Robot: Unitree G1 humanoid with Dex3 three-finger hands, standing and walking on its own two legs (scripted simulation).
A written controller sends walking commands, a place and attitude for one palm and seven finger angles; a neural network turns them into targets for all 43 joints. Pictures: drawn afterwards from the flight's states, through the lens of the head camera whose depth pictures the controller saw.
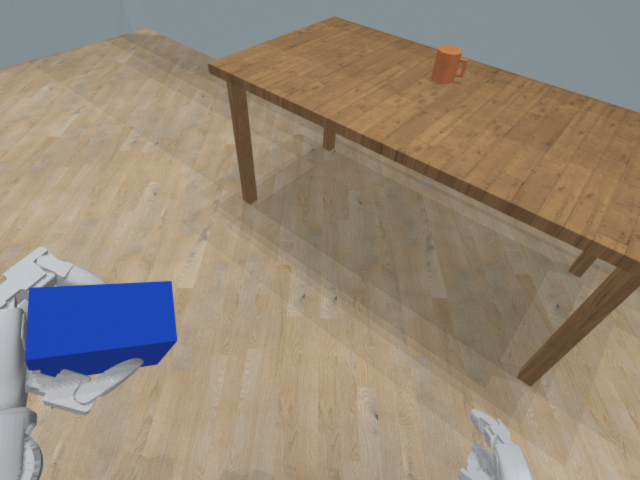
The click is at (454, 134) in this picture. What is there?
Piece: table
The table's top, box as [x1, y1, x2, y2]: [208, 17, 639, 277]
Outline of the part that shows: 208,63 209,72 639,277 638,112 463,57 460,57 468,59 464,75 462,77 455,76 454,80 449,84 437,83 430,78 437,49 337,17 331,17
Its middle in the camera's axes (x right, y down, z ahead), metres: +0.39 -0.46 +1.29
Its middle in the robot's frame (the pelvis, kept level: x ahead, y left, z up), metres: +1.28 -0.34 -0.14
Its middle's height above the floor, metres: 0.64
